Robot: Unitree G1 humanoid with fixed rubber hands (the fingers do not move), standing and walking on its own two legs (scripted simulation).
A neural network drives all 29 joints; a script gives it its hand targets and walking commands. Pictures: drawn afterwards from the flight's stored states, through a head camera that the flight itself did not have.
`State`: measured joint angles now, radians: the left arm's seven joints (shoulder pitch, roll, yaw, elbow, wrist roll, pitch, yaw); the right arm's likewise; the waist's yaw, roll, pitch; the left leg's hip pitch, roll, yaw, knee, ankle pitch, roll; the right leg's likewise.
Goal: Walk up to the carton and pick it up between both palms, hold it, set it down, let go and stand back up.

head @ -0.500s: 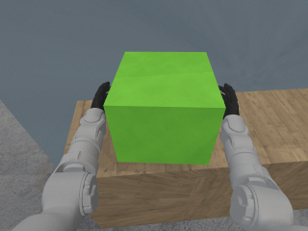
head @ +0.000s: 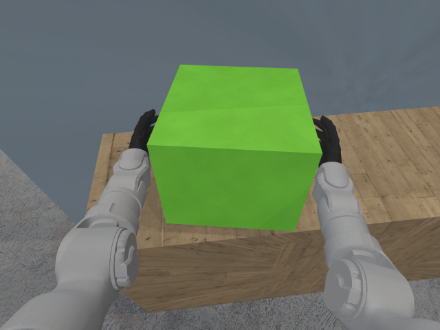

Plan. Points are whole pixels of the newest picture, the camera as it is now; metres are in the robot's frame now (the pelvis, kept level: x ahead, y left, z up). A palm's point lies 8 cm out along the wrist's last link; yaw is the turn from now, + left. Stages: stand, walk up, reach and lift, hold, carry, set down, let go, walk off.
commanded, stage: set down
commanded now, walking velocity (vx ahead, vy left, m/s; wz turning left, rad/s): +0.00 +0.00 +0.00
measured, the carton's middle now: (234, 143) +0.48 -0.04 +0.04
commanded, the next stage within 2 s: none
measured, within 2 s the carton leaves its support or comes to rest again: rests again in 1.08 s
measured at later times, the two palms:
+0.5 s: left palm (141, 152) +0.44 +0.15 +0.07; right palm (327, 162) +0.39 -0.20 +0.07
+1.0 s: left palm (142, 155) +0.44 +0.15 +0.06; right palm (325, 166) +0.38 -0.20 +0.07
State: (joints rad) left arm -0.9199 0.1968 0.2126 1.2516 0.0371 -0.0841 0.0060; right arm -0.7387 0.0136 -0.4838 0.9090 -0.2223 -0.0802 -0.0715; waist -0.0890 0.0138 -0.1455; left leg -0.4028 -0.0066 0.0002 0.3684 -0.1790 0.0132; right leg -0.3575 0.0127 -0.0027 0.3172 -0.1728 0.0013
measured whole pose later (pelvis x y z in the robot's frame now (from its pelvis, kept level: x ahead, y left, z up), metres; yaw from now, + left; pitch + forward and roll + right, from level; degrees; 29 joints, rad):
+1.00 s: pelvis -0.01 +0.00 +0.00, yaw +0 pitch +14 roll -1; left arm -1.00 0.21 0.35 1.37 0.11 -0.25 -0.03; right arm -0.79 0.07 -0.66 0.91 -0.36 -0.18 -0.04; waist -0.10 -0.02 -0.11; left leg -0.47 0.00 0.02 0.37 -0.16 0.02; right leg -0.43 0.00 -0.02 0.34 -0.16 0.00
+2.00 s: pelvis -0.01 +0.00 +0.00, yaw +0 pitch +15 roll +0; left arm -0.96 0.15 0.51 1.23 0.28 -0.23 -0.08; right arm -0.77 0.11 -0.73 0.81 -0.45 -0.20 0.00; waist -0.09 -0.03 -0.06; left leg -0.46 0.00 0.04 0.35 -0.14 0.02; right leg -0.43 -0.01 -0.04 0.33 -0.15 0.00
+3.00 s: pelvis -0.05 +0.00 -0.04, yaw -2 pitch +27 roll -2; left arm -1.18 0.44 -0.23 1.39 -0.44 -0.13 -0.03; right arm -1.06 -0.32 -0.03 1.21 0.37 -0.06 -0.07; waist -0.11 0.03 -0.29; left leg -0.92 0.03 0.01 0.68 -0.23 0.01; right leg -0.87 0.02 -0.06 0.61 -0.21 -0.01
